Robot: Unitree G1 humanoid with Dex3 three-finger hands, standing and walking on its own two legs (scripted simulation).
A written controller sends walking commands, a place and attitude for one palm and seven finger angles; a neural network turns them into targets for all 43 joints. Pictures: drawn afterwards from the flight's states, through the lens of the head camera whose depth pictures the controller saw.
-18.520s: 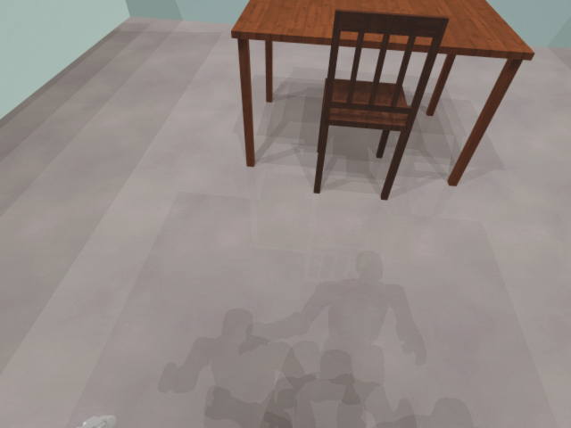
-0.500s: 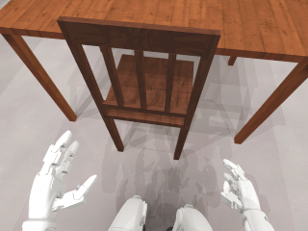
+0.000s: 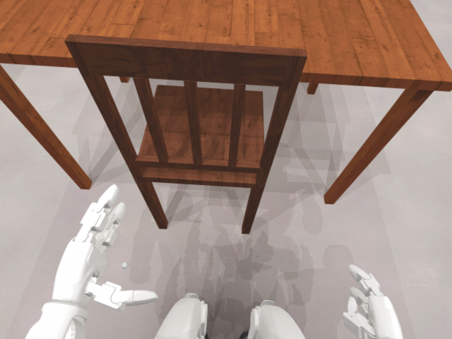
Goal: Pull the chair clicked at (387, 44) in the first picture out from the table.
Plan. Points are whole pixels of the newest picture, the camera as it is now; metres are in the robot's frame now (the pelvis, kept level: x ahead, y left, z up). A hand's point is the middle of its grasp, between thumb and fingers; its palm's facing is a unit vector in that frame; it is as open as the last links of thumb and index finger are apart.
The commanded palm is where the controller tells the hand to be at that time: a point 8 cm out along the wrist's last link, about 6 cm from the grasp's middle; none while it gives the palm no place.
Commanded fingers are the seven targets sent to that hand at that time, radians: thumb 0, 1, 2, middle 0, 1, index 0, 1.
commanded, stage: raise the hand toward the chair's back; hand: left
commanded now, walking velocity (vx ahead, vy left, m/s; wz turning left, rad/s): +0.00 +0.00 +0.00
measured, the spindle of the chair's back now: (194, 127) +0.53 +0.11 -0.01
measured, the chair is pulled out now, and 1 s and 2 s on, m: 0.00 0.00 0.00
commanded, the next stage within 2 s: aim the fingers beside a spindle in 0.98 s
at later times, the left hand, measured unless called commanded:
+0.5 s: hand (81, 231) +0.26 +0.23 +0.07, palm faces +0.08 -0.99 -0.07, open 16.9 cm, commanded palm +0.23 +0.27 +0.07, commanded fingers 0.00 -0.50 0.30 -0.06 -0.08 -0.06 -0.08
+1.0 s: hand (98, 244) +0.25 +0.21 +0.06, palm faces +0.00 -1.00 -0.06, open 16.9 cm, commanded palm +0.22 +0.26 +0.07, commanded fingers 0.00 -0.50 0.30 -0.06 -0.08 -0.06 -0.08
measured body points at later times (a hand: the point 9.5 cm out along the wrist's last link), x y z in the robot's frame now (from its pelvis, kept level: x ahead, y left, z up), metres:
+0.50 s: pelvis +0.01 +0.01 +0.01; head +0.10 +0.03 +0.46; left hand +0.25 +0.28 +0.08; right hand +0.20 -0.22 -0.06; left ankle +0.03 +0.09 -0.64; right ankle +0.03 -0.08 -0.64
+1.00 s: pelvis +0.01 +0.00 +0.02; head +0.08 +0.01 +0.46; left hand +0.24 +0.26 +0.06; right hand +0.19 -0.23 -0.07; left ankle +0.03 +0.09 -0.64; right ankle +0.03 -0.08 -0.64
